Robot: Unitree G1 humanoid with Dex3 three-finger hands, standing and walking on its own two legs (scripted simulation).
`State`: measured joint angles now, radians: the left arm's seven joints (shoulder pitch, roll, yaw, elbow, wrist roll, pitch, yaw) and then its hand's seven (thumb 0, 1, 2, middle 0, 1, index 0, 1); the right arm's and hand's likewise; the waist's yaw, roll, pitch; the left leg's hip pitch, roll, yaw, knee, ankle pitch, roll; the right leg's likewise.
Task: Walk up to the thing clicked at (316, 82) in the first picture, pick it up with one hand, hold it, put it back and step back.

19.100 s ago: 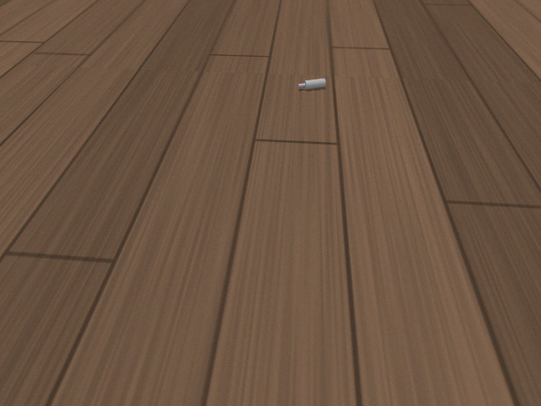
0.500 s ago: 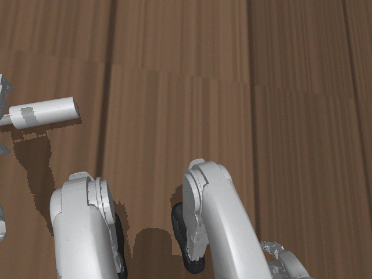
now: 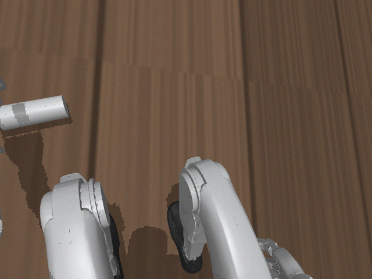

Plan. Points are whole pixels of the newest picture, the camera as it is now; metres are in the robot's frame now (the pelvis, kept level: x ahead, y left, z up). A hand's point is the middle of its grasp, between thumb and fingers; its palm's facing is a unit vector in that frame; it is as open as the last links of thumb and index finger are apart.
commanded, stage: rise first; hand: left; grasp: from above
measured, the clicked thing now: (23, 114) +0.48 +0.34 -0.30
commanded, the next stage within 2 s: approach in 1.22 s
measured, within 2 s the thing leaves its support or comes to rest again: neither
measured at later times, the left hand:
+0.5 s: hand out of the picture +0.44 +0.34 -0.19, palm faces -0.43 -0.11 -0.90, open 14.2 cm
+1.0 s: hand out of the picture +0.44 +0.35 -0.18, palm faces -0.43 -0.11 -0.90, open 14.2 cm
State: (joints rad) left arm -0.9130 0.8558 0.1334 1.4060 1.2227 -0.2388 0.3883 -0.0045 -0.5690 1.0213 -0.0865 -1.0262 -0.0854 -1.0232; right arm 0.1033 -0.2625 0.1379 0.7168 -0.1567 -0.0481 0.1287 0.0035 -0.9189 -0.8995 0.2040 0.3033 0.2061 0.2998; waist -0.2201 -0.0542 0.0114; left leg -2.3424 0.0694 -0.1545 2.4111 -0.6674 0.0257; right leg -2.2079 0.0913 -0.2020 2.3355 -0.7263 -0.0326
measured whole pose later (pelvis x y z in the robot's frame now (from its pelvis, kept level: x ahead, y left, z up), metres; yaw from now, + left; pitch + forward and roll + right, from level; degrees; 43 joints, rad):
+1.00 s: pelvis +0.00 +0.00 +0.00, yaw +0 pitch +33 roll -10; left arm -0.94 0.85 0.09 1.41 1.20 -0.19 0.37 0.00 -0.55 1.01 -0.09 -1.03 -0.09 -1.02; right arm 0.13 -0.27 0.16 0.71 -0.15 -0.07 0.14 0.00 -0.91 -0.90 0.20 0.30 0.21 0.30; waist -0.24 -0.05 0.00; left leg -2.35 0.06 -0.16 2.41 -0.65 0.03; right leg -2.21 0.09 -0.20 2.33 -0.72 -0.03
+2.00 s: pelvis +0.00 +0.00 +0.00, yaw -1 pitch +33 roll -9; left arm -1.04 0.85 0.09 1.51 1.15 -0.06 0.35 0.00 -0.56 1.01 -0.09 -1.03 -0.09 -1.02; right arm 0.18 -0.28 0.21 0.66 -0.13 -0.07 0.15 0.00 -0.91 -0.89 0.20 0.30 0.21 0.30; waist -0.32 -0.03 0.04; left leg -2.35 0.08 -0.15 2.42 -0.65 0.03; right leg -2.24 0.10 -0.20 2.34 -0.70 -0.03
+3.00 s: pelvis +0.00 +0.00 -0.02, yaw -4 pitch +29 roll -13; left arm -1.05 1.01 0.13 1.65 1.22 -0.20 0.52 0.00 -0.56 1.01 -0.09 -0.96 -0.07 -0.97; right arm 0.14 -0.30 0.31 0.66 -0.23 -0.19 0.21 0.00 -0.90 -0.89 0.20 0.30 0.21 0.30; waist -0.37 -0.13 0.16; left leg -2.36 0.08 -0.24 2.51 -0.69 0.02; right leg -2.21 0.12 -0.27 2.38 -0.71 -0.02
